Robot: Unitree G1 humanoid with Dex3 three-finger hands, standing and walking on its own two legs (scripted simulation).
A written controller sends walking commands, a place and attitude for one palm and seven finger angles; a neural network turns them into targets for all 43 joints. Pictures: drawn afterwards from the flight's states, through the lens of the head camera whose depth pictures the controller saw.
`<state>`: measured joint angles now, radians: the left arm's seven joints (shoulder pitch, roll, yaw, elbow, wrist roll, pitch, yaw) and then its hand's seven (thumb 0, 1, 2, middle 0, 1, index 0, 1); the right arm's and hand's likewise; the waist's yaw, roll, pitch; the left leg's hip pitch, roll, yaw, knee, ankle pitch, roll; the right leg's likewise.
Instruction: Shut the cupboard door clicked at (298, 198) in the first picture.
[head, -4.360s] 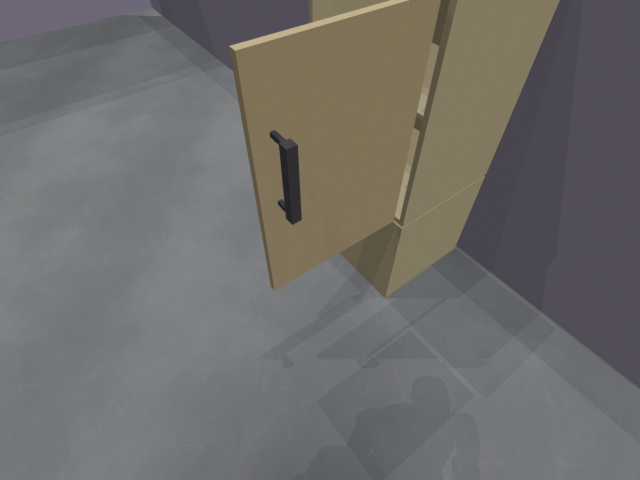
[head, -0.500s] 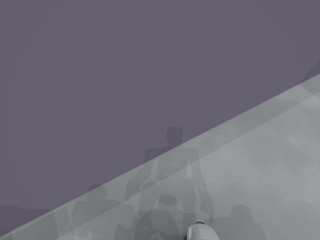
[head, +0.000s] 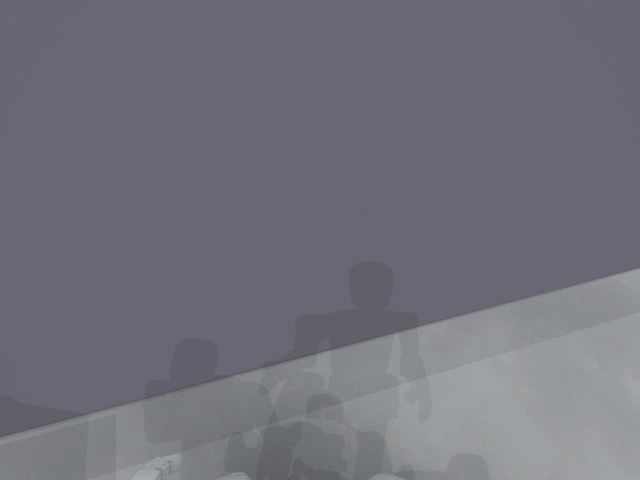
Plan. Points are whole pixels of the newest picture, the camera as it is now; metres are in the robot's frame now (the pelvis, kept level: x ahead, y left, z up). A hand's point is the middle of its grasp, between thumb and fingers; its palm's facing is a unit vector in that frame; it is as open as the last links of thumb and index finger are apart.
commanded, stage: turn to face it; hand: left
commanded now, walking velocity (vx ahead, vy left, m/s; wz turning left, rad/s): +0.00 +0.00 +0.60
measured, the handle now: out of the picture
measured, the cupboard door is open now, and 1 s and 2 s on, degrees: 89 89 89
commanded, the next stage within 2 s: none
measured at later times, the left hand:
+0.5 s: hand out of the picture +0.05 +0.12 -0.13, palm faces +0.31 -0.91 -0.29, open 7.4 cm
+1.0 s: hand out of the picture +0.00 +0.12 -0.14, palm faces +0.61 -0.74 -0.28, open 7.4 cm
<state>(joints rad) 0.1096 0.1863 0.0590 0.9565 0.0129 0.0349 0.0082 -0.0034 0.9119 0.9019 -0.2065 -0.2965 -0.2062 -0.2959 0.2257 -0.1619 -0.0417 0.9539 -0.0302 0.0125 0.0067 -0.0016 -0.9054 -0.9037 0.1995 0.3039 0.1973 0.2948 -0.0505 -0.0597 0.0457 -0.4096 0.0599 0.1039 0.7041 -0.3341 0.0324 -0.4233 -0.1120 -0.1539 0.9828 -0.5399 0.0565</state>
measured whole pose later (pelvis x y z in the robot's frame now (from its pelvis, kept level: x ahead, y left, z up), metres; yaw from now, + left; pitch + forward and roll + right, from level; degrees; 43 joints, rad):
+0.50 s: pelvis +0.04 -0.09 +0.02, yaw +19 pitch +1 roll +4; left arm 0.20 0.18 0.03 0.90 0.02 0.01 0.02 0.01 0.90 0.90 -0.20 -0.30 -0.20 -0.30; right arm 0.13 -0.28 -0.09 0.93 -0.01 0.09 0.03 0.00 -0.91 -0.90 0.20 0.30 0.20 0.29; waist -0.02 0.01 0.10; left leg -0.50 0.02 0.03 1.12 -0.43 -0.07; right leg -0.24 -0.10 -0.17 0.51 -0.29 -0.04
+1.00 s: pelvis +0.05 -0.11 +0.01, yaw +37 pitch +1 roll +1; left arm 0.14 0.25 0.07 0.90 0.01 0.05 0.00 0.01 0.91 0.90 -0.20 -0.30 -0.20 -0.30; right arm 0.14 -0.22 -0.05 0.92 -0.03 0.05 0.01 0.00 -0.90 -0.90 0.20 0.30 0.20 0.30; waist 0.00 0.00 0.10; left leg -0.27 0.00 -0.03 0.52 -0.27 -0.01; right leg -0.44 -0.08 -0.02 0.93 -0.45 0.08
